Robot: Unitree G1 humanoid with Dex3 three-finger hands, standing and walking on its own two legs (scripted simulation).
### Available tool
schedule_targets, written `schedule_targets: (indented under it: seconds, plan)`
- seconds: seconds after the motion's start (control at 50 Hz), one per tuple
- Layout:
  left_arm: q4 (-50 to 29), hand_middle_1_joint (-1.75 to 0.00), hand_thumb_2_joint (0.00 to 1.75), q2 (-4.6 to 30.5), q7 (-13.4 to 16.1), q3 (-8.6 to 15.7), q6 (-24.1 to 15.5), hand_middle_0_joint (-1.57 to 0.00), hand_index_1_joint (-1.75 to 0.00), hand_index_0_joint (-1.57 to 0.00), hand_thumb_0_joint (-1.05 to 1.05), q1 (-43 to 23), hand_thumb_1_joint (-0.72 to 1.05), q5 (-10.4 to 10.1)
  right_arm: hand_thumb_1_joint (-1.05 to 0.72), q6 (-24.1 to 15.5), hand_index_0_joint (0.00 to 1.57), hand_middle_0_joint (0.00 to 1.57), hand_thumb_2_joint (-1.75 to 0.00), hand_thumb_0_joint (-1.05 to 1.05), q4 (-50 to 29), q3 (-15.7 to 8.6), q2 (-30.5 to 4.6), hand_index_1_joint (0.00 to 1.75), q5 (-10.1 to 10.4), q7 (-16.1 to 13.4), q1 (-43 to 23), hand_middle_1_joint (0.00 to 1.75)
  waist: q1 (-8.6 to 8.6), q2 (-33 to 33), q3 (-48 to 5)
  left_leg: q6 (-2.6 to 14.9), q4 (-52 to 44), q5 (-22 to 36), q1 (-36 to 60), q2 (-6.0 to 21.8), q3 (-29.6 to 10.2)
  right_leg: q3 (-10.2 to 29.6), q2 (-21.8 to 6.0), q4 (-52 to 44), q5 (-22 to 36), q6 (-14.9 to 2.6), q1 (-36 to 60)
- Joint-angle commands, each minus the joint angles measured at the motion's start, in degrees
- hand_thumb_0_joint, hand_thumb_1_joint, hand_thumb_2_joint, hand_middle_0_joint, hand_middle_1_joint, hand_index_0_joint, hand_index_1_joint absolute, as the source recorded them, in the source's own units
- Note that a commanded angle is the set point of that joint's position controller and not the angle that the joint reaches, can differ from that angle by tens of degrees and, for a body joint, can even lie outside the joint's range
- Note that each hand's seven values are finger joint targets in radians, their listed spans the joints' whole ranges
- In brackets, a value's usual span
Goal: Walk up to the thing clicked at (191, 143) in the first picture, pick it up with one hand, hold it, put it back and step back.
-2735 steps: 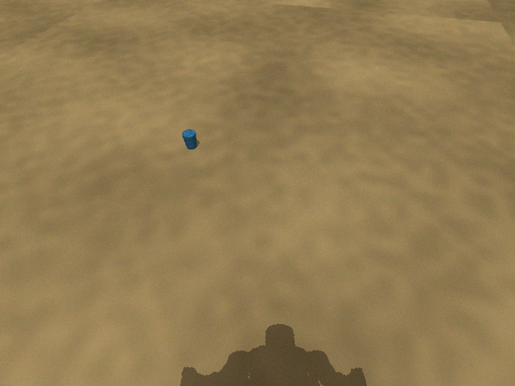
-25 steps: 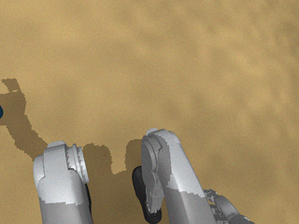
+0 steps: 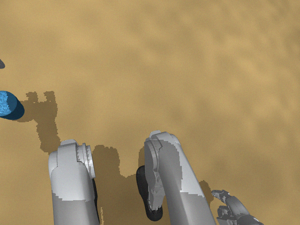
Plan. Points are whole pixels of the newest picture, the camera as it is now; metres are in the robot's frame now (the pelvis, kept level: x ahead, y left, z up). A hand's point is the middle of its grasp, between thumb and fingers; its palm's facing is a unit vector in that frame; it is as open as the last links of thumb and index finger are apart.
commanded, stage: withdraw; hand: left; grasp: from above
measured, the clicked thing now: (8, 107) +0.46 +0.38 -0.31
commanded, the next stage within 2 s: home in 0.08 s
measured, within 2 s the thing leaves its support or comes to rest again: neither
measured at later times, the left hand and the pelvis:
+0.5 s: hand out of the picture +0.46 +0.42 -0.11, palm faces -0.41 -0.29 -0.86, open 11.5 cm; pelvis +0.01 +0.01 +0.00, yaw -1 degrees
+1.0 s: hand out of the picture +0.27 +0.31 +0.11, palm faces +0.04 -0.89 -0.46, open 7.7 cm; pelvis +0.02 +0.00 +0.21, yaw +8 degrees
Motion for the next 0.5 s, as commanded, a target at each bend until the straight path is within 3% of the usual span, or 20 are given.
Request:
schedule_targets:
  seconds: [0.0,0.06,0.14,0.16,0.18,0.2,0.24,0.28,0.32,0.38,0.42,0.46,0.48]
  plan:
    - [-1.21,-1.01,0.99,22.35,10.18,4.64,3.08,-0.07,-1.01,-0.08,0.0,-25.92,-0.53,4.62,-0.89,-0.21,0.2,0.2,-0.9,0.0,-0.48,-2.64,-13.52,0.3,-1.56,0.42,9.49,0.3,-1.19,25.8,-36.22,-0.23,-12.56,8.31,34.0,0.01,1.82,-2.14,1.0,-11.11,11.06,-2.83,6.59]
    - [1.49,-1.0,0.98,25.49,11.21,4.09,6.95,-0.08,-0.99,-0.09,0.0,-31.29,-0.51,5.58,-0.9,-0.98,0.2,0.2,-0.9,0.0,-0.19,-2.6,-14.17,0.3,-1.6,0.31,10.13,0.3,-1.73,27.25,-38.07,-0.08,-11.11,4.28,31.65,-0.27,2.74,-1.02,0.71,-11.59,8.11,-2.73,6.99]
    - [5.24,-1.01,0.96,29.53,9.28,3.74,10.77,-0.07,-0.99,-0.09,0.0,-32.9,-0.5,3.83,-0.89,-1.92,0.2,0.2,-0.89,0.0,-1.74,-2.38,-14.54,0.3,-1.14,-0.33,9.46,0.3,-2.17,25.19,-36.84,0.12,-10.33,-2.23,26.48,-0.37,2.51,-0.08,0.75,-11.83,2.35,-2.71,8.22]
    - [4.74,-1.01,0.96,29.57,8.04,3.37,11.36,-0.07,-0.99,-0.09,0.0,-32.73,-0.5,3.7,-0.89,-1.81,0.2,0.2,-0.89,0.0,-1.64,-2.29,-14.37,0.3,-1.32,-0.52,9.75,0.3,-2.48,24.38,-37.63,0.31,-9.9,-1.98,25.74,-0.26,2.51,0.17,0.93,-12.06,2.42,-2.55,10.0]
    - [6.35,-0.93,0.89,29.55,6.55,2.87,12.11,-0.15,-0.91,-0.17,0.0,-30.54,-0.42,3.45,-0.88,-1.86,0.2,0.2,-0.9,0.0,-1.73,-2.22,-14.28,0.3,-1.2,-0.49,10.26,0.3,-2.32,22.91,-36.48,0.54,-9.37,-1.55,23.9,-0.38,2.78,0.56,0.91,-12.28,2.67,-2.41,11.14]
    - [5.78,-0.85,0.94,29.89,5.09,2.94,12.5,-0.23,-0.83,-0.22,0.0,-29.66,-0.34,2.71,-0.88,-1.77,0.2,0.2,-0.9,0.0,-1.87,-2.22,-14.29,0.3,-1.27,-0.54,10.63,0.3,-2.18,21.75,-36.77,0.81,-9.01,-1.08,22.76,-0.39,2.99,0.55,1.01,-12.73,3.12,-2.15,12.24]
    - [3.81,-0.71,1.03,29.98,1.58,3.11,12.72,-0.27,-0.74,-0.24,0.0,-27.61,-0.18,0.68,-0.88,-1.53,0.2,0.2,-0.89,0.0,-2.4,-2.56,-14.1,0.3,-0.98,-0.53,11.34,0.3,-1.25,20.99,-37.95,0.91,-9.12,0.25,23.12,-0.21,2.85,0.66,1.14,-12.76,4.33,-2.12,13.97]
    - [0.83,-0.72,1.03,30.08,-2.21,3.91,12.79,-0.27,-0.74,-0.24,0.0,-25.01,-0.08,-1.54,-0.88,-1.06,0.2,0.2,-0.89,0.0,-2.37,-2.57,-14.42,0.3,-1.15,-0.53,12.94,0.3,-1.05,22.48,-39.03,0.76,-9.62,3.11,25.68,-0.02,2.5,-0.23,1.19,-11.96,7.59,-2.04,15.36]
    - [-1.47,-0.69,1.02,29.17,-6.5,5.37,12.73,-0.27,-0.72,-0.24,0.0,-20.08,-0.03,-4.77,-0.88,-0.84,0.2,0.2,-0.89,0.0,-2.37,-3.16,-14.89,0.3,-0.94,-0.81,14.15,0.3,-0.46,20.88,-38.75,0.66,-10.09,6.31,28.39,-0.01,2.09,-1.17,1.13,-12.38,10.27,-2.11,15.08]
    - [-14.03,-0.56,0.93,27.38,-12.05,8.47,11.86,-0.24,-0.57,-0.22,0.0,-14.86,0.16,-11.97,-0.89,-0.37,0.2,0.2,-0.9,0.0,-2.71,-4.98,-15.52,0.3,-0.18,-1.31,15.73,0.3,1.47,26.73,-43.71,-0.37,-13.01,13.97,37.57,0.12,0.65,-1.8,0.7,-12.17,15.19,-2.52,15.07]
    - [-27.1,-0.41,0.8,27.9,-14.59,12.33,11.73,-0.19,-0.43,-0.19,0.0,-10.43,0.29,-17.64,-0.89,0.08,0.2,0.2,-0.9,0.0,-3.83,-7.44,-15.92,0.3,0.76,-1.61,16.81,0.3,5.7,31.3,-53.22,-1.09,-15.62,21.92,48.01,0.31,0.02,-1.09,0.33,-12.93,18.7,-2.82,16.74]
    - [-40.3,-0.3,0.74,25.31,-16.61,14.25,12.93,-0.18,-0.31,-0.17,0.0,-2.95,0.45,-24.63,-0.9,0.39,0.2,0.2,-0.9,0.0,-5.53,-8.96,-14.25,0.3,2.06,-1.73,16.37,0.3,8.15,35.01,-62.05,-1.39,-18.77,28.72,56.57,0.65,-0.04,-0.13,0.37,-14.09,21.4,-2.68,19.61]
    - [-40.29,-0.28,0.74,22.69,-17.18,15.32,14.63,-0.17,-0.28,-0.17,0.0,3.97,0.53,-28.16,-0.9,0.58,0.2,0.2,-0.9,0.0,-5.38,-9.77,-13.61,0.3,3.04,-1.8,15.84,0.3,9.16,32.48,-59.6,-1.15,-20.82,29.4,57.06,0.89,-0.18,0.49,0.33,-15.18,21.04,-2.45,18.91]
